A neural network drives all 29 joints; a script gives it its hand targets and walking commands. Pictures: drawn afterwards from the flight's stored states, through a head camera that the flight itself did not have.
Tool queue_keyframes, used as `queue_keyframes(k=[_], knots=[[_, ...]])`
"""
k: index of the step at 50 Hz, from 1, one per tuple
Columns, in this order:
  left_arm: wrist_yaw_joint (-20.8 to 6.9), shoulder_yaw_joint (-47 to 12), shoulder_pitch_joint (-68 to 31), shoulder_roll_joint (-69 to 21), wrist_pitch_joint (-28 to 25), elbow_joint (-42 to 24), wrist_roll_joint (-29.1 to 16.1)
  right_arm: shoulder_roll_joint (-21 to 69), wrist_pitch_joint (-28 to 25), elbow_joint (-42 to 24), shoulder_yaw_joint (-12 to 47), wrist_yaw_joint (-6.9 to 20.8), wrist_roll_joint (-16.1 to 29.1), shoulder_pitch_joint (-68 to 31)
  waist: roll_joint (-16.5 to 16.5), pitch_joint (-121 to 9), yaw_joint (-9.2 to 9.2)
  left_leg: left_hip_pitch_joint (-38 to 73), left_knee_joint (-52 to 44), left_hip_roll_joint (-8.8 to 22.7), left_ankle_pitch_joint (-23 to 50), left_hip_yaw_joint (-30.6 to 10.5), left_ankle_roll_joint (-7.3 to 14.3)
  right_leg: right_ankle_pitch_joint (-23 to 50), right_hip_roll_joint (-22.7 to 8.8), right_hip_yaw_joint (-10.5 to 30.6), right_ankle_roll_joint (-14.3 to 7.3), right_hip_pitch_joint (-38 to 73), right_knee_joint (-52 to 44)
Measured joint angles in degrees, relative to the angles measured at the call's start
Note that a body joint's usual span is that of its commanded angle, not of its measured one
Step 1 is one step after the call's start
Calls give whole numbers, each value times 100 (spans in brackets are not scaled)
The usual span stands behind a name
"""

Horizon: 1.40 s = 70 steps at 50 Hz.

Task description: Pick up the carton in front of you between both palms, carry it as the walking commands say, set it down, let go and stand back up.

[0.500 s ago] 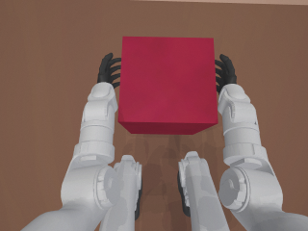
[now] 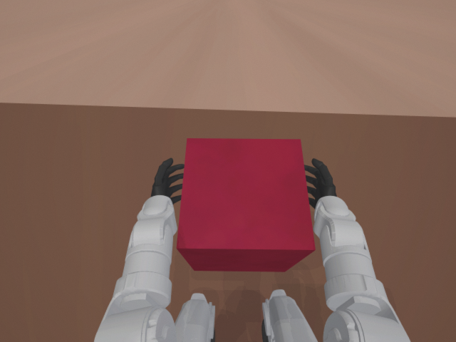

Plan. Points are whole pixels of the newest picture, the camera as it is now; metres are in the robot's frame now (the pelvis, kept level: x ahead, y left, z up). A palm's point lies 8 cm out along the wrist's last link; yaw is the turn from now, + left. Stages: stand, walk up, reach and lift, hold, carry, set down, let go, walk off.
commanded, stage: reach and lift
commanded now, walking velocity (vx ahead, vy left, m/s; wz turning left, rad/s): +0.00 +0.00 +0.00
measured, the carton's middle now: (241, 212) +0.38 -0.01 -0.09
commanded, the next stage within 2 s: hold in 1.52 s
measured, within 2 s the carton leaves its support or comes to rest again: neither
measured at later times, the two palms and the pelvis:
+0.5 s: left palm (127, 186) +0.34 +0.15 +0.12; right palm (355, 181) +0.33 -0.15 +0.12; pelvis +0.04 +0.00 +0.11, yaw +0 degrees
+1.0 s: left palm (120, 181) +0.33 +0.15 +0.14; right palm (363, 176) +0.33 -0.15 +0.14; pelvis +0.03 +0.00 +0.12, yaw +0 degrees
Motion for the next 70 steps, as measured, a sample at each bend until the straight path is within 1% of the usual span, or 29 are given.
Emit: queue_keyframes(k=[8, 14, 25, 30, 36, 48, 70], knots=[[-57, -168, 682, -93, 79, -250, 24, 129, 66, -201, 197, 4, -21, 637, -21, 222, 11, 1556, -1119, 35, 258, -47, 10, 249, -23, -11, -37, 1563, -1118], [-88, -298, 1140, -163, 264, -504, 54, 197, 242, -419, 354, 18, -37, 1071, -27, 401, 27, 2783, -2024, 67, 509, -66, 23, 496, -38, -4, -53, 2791, -2019], [-196, -515, 1722, -246, 958, -1174, 175, 307, 913, -1033, 610, 73, -128, 1620, -53, 769, 66, 4971, -3593, 122, 1026, -93, 35, 1003, -71, 9, -70, 4976, -3576], [-291, -456, 1622, -266, 1301, -1215, 396, 329, 1238, -1040, 562, 161, -330, 1504, -58, 983, 86, 5623, -3977, 142, 1180, -99, 37, 1164, -73, 11, -77, 5635, -3975], [-400, -233, 1387, -332, 1445, -1115, 632, 397, 1385, -941, 334, 259, -546, 1266, -54, 1281, 74, 5850, -4038, 145, 1244, -111, 42, 1239, -73, 1, -79, 5877, -4061], [-432, -236, 1293, -344, 1451, -1302, 614, 412, 1395, -1166, 331, 281, -530, 1203, -66, 1519, 76, 5991, -4239, 145, 1359, -101, 39, 1343, -83, 20, -72, 6002, -4234], [-383, -780, 1788, -229, 1814, -1849, 484, 285, 1739, -1698, 880, 237, -403, 1701, -56, 1442, 86, 6504, -4758, 165, 1442, -106, 45, 1423, -93, 28, -76, 6512, -4748]])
